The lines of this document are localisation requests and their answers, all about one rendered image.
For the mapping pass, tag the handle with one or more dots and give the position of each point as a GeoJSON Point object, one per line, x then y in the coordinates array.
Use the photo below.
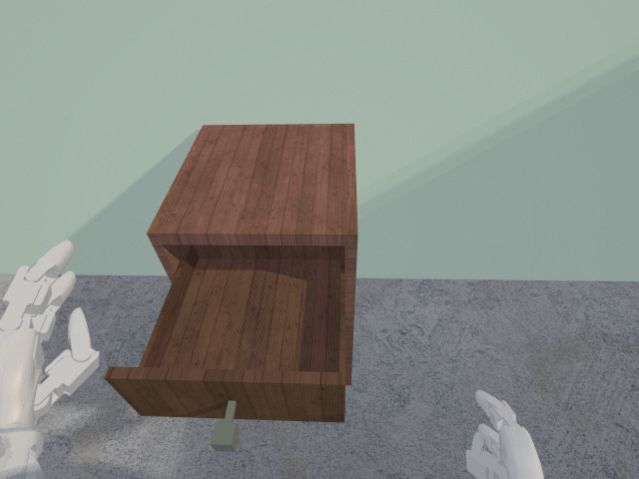
{"type": "Point", "coordinates": [226, 434]}

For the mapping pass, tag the left robot hand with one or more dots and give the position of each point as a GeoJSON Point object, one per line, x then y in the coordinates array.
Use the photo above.
{"type": "Point", "coordinates": [32, 299]}

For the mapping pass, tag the right robot hand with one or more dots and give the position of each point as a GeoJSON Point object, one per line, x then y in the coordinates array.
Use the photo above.
{"type": "Point", "coordinates": [513, 453]}

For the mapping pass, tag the left robot forearm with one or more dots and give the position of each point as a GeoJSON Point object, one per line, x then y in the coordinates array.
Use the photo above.
{"type": "Point", "coordinates": [20, 449]}

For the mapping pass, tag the drawer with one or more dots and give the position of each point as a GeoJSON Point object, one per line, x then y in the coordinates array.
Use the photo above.
{"type": "Point", "coordinates": [263, 325]}

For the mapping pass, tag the cabinet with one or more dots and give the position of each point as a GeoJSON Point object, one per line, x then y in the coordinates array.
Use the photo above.
{"type": "Point", "coordinates": [288, 184]}

